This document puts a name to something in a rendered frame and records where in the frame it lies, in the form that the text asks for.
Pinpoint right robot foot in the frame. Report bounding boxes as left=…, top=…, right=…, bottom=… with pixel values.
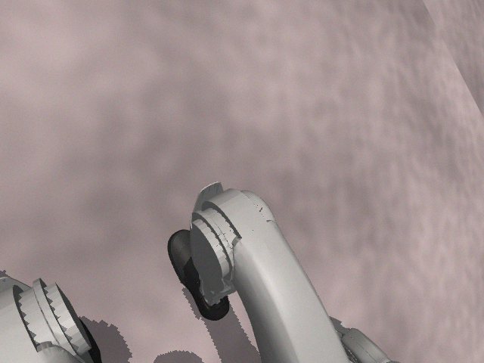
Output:
left=168, top=230, right=229, bottom=321

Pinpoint left robot foot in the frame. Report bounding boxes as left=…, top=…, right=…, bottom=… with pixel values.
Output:
left=79, top=319, right=102, bottom=363

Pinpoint right robot hand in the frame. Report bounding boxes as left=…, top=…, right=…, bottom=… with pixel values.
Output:
left=329, top=316, right=391, bottom=363

